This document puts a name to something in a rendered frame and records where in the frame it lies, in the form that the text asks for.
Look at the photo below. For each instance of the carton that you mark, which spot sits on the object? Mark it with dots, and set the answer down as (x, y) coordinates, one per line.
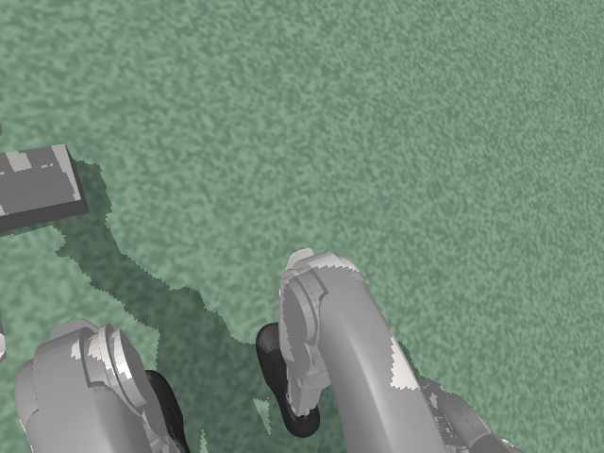
(39, 185)

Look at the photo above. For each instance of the right robot foot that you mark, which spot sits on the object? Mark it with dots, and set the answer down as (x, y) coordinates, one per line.
(274, 370)

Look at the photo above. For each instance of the right robot hand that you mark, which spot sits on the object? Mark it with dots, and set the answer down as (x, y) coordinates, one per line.
(460, 424)

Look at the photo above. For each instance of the left robot foot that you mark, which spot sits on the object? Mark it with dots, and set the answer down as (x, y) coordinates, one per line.
(171, 412)

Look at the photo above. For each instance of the right robot arm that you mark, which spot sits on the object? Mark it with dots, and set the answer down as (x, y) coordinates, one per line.
(493, 443)

